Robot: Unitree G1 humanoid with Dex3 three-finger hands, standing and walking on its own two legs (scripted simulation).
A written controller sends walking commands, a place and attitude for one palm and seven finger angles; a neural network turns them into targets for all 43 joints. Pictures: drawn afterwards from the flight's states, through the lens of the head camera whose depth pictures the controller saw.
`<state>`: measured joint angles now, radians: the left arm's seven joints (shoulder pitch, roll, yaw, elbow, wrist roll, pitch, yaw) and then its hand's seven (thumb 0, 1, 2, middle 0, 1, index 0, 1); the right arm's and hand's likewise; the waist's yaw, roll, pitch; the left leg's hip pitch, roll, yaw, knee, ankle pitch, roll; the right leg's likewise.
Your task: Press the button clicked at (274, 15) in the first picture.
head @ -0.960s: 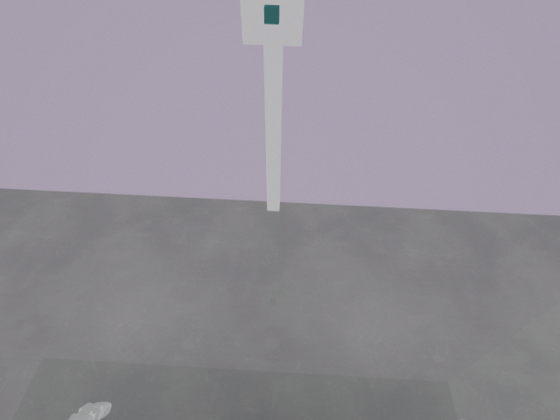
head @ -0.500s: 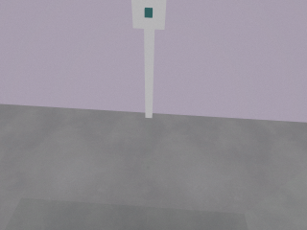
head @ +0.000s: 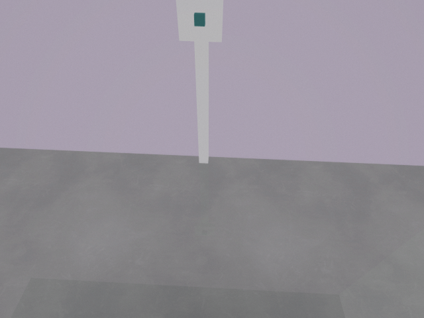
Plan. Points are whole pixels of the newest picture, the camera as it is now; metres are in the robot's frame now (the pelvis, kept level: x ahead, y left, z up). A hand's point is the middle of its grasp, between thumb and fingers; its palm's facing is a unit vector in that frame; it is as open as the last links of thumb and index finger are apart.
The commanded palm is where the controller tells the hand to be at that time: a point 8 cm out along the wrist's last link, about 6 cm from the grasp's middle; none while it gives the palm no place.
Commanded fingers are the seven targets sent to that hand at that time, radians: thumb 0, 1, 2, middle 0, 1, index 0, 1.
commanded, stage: stand and wait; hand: left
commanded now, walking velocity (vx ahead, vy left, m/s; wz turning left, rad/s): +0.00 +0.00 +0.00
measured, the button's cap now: (199, 19) +1.13 +0.11 +0.11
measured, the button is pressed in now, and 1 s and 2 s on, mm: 0 0 0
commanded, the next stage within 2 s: look at it before walking up in 0.04 s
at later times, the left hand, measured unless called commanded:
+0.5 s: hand out of the picture +0.07 +0.25 -0.16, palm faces -0.03 -0.94 -0.33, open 7.3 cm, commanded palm none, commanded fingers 0.00 0.90 0.90 -0.20 -0.30 -0.20 -0.30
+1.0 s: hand out of the picture +0.06 +0.22 -0.17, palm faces -0.06 -0.96 -0.27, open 7.3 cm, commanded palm none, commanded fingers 0.00 0.90 0.90 -0.20 -0.30 -0.20 -0.30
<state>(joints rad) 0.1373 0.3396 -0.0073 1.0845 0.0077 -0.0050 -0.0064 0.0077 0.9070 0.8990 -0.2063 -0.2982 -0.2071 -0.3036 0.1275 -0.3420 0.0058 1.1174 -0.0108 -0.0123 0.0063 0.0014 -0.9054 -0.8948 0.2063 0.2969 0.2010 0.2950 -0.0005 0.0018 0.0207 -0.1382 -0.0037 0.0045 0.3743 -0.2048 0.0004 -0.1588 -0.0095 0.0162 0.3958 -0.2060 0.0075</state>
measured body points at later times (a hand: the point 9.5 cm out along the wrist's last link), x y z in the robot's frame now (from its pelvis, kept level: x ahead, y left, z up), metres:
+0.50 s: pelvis +0.00 +0.00 +0.00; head +0.00 +0.00 +0.45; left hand +0.07 +0.30 -0.13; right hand +0.08 -0.30 -0.13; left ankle +0.00 +0.12 -0.75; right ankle +0.01 -0.12 -0.75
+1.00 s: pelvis +0.03 +0.00 -0.01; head +0.02 +0.00 +0.44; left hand +0.06 +0.27 -0.15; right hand +0.06 -0.27 -0.15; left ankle +0.00 +0.12 -0.75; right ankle +0.01 -0.12 -0.74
